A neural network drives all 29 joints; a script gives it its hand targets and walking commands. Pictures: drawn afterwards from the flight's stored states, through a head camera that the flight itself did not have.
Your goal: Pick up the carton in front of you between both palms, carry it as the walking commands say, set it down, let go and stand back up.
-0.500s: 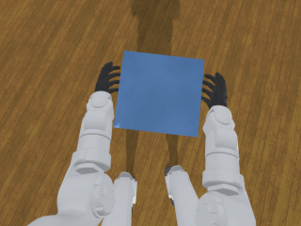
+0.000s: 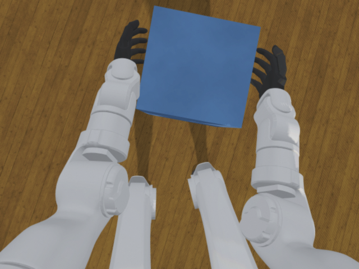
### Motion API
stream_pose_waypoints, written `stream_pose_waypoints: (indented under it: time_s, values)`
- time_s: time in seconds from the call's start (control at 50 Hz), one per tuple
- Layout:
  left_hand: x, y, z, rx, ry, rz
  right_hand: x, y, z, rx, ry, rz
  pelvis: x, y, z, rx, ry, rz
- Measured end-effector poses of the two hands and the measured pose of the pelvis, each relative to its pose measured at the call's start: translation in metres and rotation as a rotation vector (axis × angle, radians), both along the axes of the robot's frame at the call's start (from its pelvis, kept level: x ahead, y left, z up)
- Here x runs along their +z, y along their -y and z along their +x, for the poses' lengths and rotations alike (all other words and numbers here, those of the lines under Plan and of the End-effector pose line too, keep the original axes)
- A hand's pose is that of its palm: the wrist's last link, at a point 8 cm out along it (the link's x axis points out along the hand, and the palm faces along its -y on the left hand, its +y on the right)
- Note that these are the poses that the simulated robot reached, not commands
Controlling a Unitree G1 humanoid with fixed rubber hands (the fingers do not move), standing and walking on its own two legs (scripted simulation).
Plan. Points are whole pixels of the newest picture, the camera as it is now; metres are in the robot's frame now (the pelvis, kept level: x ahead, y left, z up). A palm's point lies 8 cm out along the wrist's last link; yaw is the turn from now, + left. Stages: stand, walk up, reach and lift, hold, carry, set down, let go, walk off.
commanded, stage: set down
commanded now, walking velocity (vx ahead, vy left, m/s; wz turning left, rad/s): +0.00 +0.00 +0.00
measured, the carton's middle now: (192, 80) +0.50 -0.10 -0.21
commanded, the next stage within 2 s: none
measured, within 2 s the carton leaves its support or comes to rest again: rests again in 0.72 s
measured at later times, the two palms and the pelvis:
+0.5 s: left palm (148, 64) +0.57 +0.00 -0.25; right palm (254, 97) +0.44 -0.26 -0.24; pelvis -0.02 +0.00 -0.09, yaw -1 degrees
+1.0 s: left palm (152, 62) +0.59 +0.00 -0.29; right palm (250, 97) +0.45 -0.27 -0.29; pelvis -0.01 +0.01 -0.13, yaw -3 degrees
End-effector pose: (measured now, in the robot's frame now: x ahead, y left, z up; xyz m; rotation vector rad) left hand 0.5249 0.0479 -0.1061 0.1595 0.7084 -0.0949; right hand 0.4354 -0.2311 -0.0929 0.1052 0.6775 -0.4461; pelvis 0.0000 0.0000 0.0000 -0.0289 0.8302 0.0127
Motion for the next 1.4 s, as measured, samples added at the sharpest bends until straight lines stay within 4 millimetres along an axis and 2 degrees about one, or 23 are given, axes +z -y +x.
stream_pose_waypoints:
  time_s: [0.24, 0.38, 0.58, 0.66, 0.82, 1.14, 1.4]
  values:
    - [-0.058, 0.022, 0.019, -0.085, -0.029, 0.040, -0.066, 0.016, 0.001, -0.042, -0.045, -0.002, -0.047, 0.004, -0.017, 0.007, 0.010, -0.005]
    - [-0.100, 0.035, 0.031, -0.137, -0.044, 0.045, -0.107, 0.028, 0.004, -0.062, -0.065, -0.010, -0.071, 0.004, -0.023, 0.007, 0.009, -0.013]
    - [-0.168, 0.047, 0.050, -0.193, -0.054, 0.065, -0.171, 0.036, 0.013, -0.075, -0.081, -0.007, -0.102, 0.003, -0.021, 0.007, 0.010, -0.022]
    - [-0.187, 0.047, 0.053, -0.208, -0.075, 0.062, -0.188, 0.036, 0.014, -0.074, -0.104, -0.010, -0.110, 0.004, -0.017, 0.017, 0.030, -0.025]
    - [-0.187, 0.057, 0.068, -0.233, -0.053, 0.057, -0.193, 0.042, 0.022, -0.087, -0.087, 0.004, -0.118, 0.001, -0.009, 0.004, 0.035, -0.038]
    - [-0.190, 0.051, 0.065, -0.236, -0.040, 0.005, -0.194, 0.043, 0.020, -0.062, -0.057, 0.019, -0.131, -0.012, -0.016, 0.002, 0.088, -0.058]
    - [-0.197, 0.047, 0.069, -0.251, -0.030, -0.047, -0.202, 0.046, 0.025, -0.045, -0.044, 0.016, -0.137, -0.012, -0.012, -0.005, 0.097, -0.058]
